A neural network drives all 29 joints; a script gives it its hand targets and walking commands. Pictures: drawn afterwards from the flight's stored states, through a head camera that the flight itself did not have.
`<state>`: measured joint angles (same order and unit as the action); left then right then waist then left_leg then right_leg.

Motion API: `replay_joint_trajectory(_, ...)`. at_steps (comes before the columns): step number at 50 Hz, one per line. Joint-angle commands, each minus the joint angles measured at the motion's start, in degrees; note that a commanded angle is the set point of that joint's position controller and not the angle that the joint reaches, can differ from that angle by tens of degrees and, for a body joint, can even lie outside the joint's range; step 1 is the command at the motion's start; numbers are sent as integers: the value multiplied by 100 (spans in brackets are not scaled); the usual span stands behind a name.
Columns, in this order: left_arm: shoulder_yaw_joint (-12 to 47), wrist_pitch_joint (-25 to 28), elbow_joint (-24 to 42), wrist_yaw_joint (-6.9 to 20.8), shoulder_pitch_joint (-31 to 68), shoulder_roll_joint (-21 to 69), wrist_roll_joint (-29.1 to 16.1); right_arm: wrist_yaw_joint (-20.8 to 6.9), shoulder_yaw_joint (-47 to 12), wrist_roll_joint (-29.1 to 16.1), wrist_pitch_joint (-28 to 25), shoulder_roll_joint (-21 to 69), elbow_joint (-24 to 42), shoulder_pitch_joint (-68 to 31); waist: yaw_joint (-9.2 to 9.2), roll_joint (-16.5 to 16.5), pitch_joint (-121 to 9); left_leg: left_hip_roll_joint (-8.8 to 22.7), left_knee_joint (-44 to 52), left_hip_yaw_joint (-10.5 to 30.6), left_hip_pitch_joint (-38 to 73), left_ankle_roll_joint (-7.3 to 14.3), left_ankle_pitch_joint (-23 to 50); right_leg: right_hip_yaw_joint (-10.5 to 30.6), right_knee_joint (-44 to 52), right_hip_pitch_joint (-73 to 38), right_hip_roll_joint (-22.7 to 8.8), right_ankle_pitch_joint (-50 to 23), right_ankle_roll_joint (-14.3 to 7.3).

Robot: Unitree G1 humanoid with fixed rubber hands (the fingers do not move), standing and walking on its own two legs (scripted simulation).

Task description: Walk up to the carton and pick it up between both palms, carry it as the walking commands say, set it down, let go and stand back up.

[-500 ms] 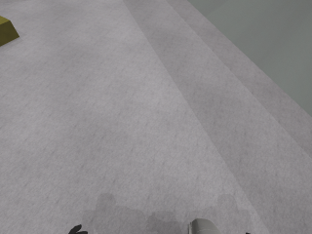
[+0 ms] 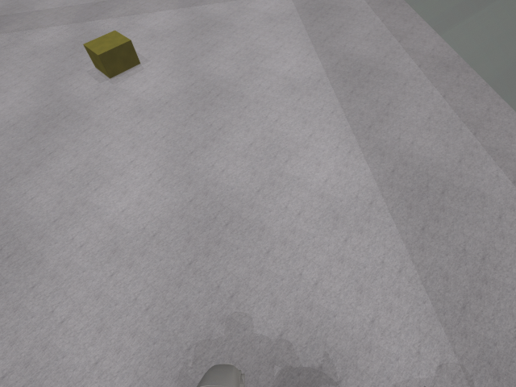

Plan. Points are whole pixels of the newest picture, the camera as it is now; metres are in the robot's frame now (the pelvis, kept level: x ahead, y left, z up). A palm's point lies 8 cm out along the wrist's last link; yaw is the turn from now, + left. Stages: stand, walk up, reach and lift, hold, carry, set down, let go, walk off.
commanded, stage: walk up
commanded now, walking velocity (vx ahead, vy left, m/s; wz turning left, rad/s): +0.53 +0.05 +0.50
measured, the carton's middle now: (112, 54) +2.40 +1.23 -0.69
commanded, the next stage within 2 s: none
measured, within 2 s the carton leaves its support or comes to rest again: neither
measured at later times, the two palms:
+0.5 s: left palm out of the picture +0.11 +0.37 -0.16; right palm (311, 275) +0.33 -0.06 -0.13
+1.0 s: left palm (104, 208) +0.55 +0.45 -0.16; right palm (295, 215) +0.50 -0.04 -0.16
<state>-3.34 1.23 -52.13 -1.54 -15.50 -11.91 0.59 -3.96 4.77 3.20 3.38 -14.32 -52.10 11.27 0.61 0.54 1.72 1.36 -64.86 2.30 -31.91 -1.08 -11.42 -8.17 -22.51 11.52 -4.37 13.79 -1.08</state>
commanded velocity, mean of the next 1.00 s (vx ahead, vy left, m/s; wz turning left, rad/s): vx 0.53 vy -0.04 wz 0.35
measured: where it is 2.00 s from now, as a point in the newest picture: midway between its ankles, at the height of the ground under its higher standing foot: (195, 217)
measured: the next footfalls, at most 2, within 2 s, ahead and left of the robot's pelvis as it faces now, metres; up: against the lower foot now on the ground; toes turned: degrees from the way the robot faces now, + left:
left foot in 0.34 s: +0.18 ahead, +0.21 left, +0.00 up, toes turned +17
right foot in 0.86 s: +0.63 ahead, +0.14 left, +0.00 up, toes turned +12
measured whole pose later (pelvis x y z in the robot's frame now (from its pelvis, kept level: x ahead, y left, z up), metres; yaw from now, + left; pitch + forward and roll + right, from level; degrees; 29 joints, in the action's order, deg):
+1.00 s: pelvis +0.50 +0.19 -0.03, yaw +24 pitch -1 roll -4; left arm -3.2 3.9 -54.1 0.9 -3.2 -10.5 2.1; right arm 0.7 2.6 0.7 -3.8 -7.8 -63.0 24.8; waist -4.7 0.8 5.9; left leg 2.7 -75.7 2.4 -16.8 2.0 -23.0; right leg -13.0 -34.8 21.4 -0.1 12.9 -3.4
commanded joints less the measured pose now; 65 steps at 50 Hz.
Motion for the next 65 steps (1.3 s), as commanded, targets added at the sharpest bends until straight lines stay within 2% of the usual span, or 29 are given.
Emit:
replay_joint_trajectory(1, -132, 388, 90, 50, -1089, -736, 55, -85, 6, -114, -329, -109, 545, -742, 375, -587, 208, 298, 655, -173, -1093, 82, 354, 1201, 1532, -1202, -1400, 1175, -319)
replay_joint_trajectory(3, -127, 395, 3, 103, -1252, -684, 103, -134, -65, -172, -343, 7, 618, -931, 394, -949, 399, 336, 1232, -269, -1007, 116, 204, 867, 1614, -1235, -1444, 871, -343)
replay_joint_trajectory(6, -208, 405, -64, 143, -1428, -872, 121, -172, -153, -207, -362, 34, 776, -1466, 520, -846, 449, 298, 2095, -532, -613, 152, 6, 497, 1663, -1272, -1546, 465, -394)
replay_joint_trajectory(12, -308, 391, -318, 144, -1192, -984, 134, -147, -215, -51, -386, -150, 731, -1384, 304, -1174, 449, 349, 2587, -706, 43, 342, -490, -204, 1089, -1150, -1696, -1352, -275)
replay_joint_trajectory(14, -271, 359, -334, 169, -1030, -885, 107, -57, -158, -5, -412, -339, 553, -728, -37, -958, 32, 108, 3040, -803, 1230, 528, -670, -468, 48, -796, -1600, -2268, -135)
replay_joint_trajectory(15, -276, 336, -247, 193, -938, -861, 36, 30, -44, 5, -482, -536, 217, 156, -438, -379, -717, -117, 3676, -848, 2738, 701, -364, -797, -1414, -350, -1287, -3080, 15)
replay_joint_trajectory(16, -213, 345, -109, 246, -888, -716, 72, 164, 176, -25, -554, -958, -85, 1303, -926, 718, -1439, 320, 3738, -121, 4595, 979, -795, -788, -3125, 1038, -925, -1634, 182)
replay_joint_trajectory(17, -80, 430, 224, 351, -758, -374, 174, 300, 328, -54, -632, -1579, -137, 2044, -1105, 2201, -1853, 1868, 4307, 2331, 5684, 1293, -1308, -245, -4595, 2772, -360, 1958, 297)
replay_joint_trajectory(18, -214, 479, 277, 323, -277, -611, 167, 380, 287, -142, -659, -1764, -108, 1935, -1003, 1542, -1964, 2370, 4884, 3649, 5640, 1511, -345, 503, -5144, 3439, -149, 1704, 179)
replay_joint_trajectory(19, -221, 496, 347, 317, 222, -745, 124, 439, 233, -136, -688, -1455, -69, 1515, -918, 1045, -1501, 2064, 4697, 3018, 5137, 1400, 380, 758, -5406, 3624, -456, 976, 140)
replay_joint_trajectory(20, -200, 493, 170, 317, 119, -712, 90, 457, 155, -107, -737, -1126, -47, 1003, -617, 354, -1000, 1798, 4576, 2340, 4455, 1072, 1233, 717, -5269, 3446, -585, 472, 158)
replay_joint_trajectory(21, -160, 434, -58, 308, -231, -563, 99, 457, 76, -118, -800, -863, -17, 700, -392, 73, -724, 1566, 4528, 1751, 3967, 935, 1971, 675, -5114, 3158, -631, 215, 217)
replay_joint_trajectory(22, -155, 331, -284, 297, -533, -414, 127, 422, 5, -194, -860, -622, -26, 381, -135, -33, -549, 1418, 4547, 1188, 3386, 874, 2376, 636, -4982, 2727, -731, 23, 307)
replay_joint_trajectory(24, -194, 117, -392, 311, -702, -325, 188, 364, -76, -310, -963, -474, -80, 326, 77, 220, -152, 1120, 4709, 795, 2800, 651, 2994, 577, -4714, 2389, -666, -245, 464)
replay_joint_trajectory(29, -132, -108, 34, 429, 438, -329, 118, 401, -131, -276, -954, -385, -355, 988, -116, 873, 527, 1069, 5129, 513, 2448, 544, 3174, 353, -3893, 2539, -545, -672, 612)
replay_joint_trajectory(33, -45, -82, 467, 452, 1631, -264, 63, 486, -193, -233, -898, -238, -571, 1583, -514, 587, 791, 1201, 5391, 738, 3058, 589, 2834, 327, -2874, 2997, -366, -1053, 553)
replay_joint_trajectory(37, -24, -4, 628, 448, 2369, -231, 42, 573, -97, -173, -863, -445, -764, 2072, -750, 481, 763, 1209, 5126, 437, 3721, 554, 4210, 22, -1607, 2766, 55, -951, 309)
replay_joint_trajectory(39, -61, 40, 581, 392, 2063, -274, 39, 585, -77, -159, -846, -426, -888, 2010, -534, 771, 536, 1078, 4615, 119, 3572, 541, 5704, -200, -987, 1836, 441, -655, 114)
replay_joint_trajectory(41, -169, 118, 326, 311, 1087, -432, 62, 570, -17, -176, -874, -422, -948, 2120, -197, 760, -102, 1062, 3439, 69, 3179, 476, 6348, -429, -791, 382, 753, -657, -87)
replay_joint_trajectory(42, -261, 165, 17, 248, 135, -615, 64, 586, 4, -231, -904, -426, -901, 1956, 224, 706, -399, 999, 2468, 75, 2313, 379, 5759, -56, -577, -1036, 512, -1035, -271)
replay_joint_trajectory(43, -409, 216, -226, 164, -859, -1197, 137, 546, -59, -282, -957, -229, -682, 1882, 632, -154, -1463, 676, 727, 97, 1088, 251, 3638, 1080, -823, -2958, -586, -1503, -697)
replay_joint_trajectory(44, -470, 247, -414, 126, -1449, -1575, 186, 549, -141, -367, -984, 61, -517, 2002, 660, -1115, -2124, -101, -1309, -147, -272, 247, -1998, 3211, -718, -4041, -2360, -2490, -1354)
replay_joint_trajectory(45, -517, 206, -564, 149, -1472, -1636, 106, 585, -26, -334, -961, -157, -610, 1895, 674, -870, -2333, 37, -2163, 361, -313, 328, -1844, 3665, -167, -3592, -2452, -1868, -1621)
replay_joint_trajectory(47, -362, 270, -364, 158, -248, -1026, 172, 494, -56, -254, -949, -220, -555, 1248, 326, 51, -966, 470, -1797, 378, 56, 378, -979, 2841, 363, -1275, -2020, -764, -1176)
replay_joint_trajectory(49, -144, 367, -279, 189, 150, -588, 99, 453, -77, -184, -751, 180, -691, 1329, 61, 511, -187, 685, -1309, 263, 340, 283, -736, 2302, 830, -107, -1908, -588, -1007)
replay_joint_trajectory(56, -44, 476, -488, 185, -52, -517, 2, 236, -275, -116, -468, 502, -191, 320, -167, -686, 708, 582, 1842, -457, 601, 131, 184, 742, 1442, 793, -983, -459, -571)
replay_joint_trajectory(62, -112, 417, -700, 163, -755, -717, 53, 112, -175, -156, -567, 200, 47, -550, 104, -740, 205, 319, 3016, -788, 785, 59, 564, 592, 1212, -379, -1172, -998, -426)
replay_joint_trajectory(63, -139, 382, -702, 158, -714, -752, 50, 103, -149, -160, -600, 96, 67, -461, 16, -815, 226, 283, 3203, -786, 1056, 115, 273, 585, 1005, -288, -1212, -965, -415)
replay_joint_trajectory(65, -77, 347, -696, 158, -801, -525, 7, 182, -26, -99, -678, -180, -201, 253, -336, -175, -366, 98, 3787, -876, 2689, 375, -5, 79, -694, 207, -856, -2121, -242)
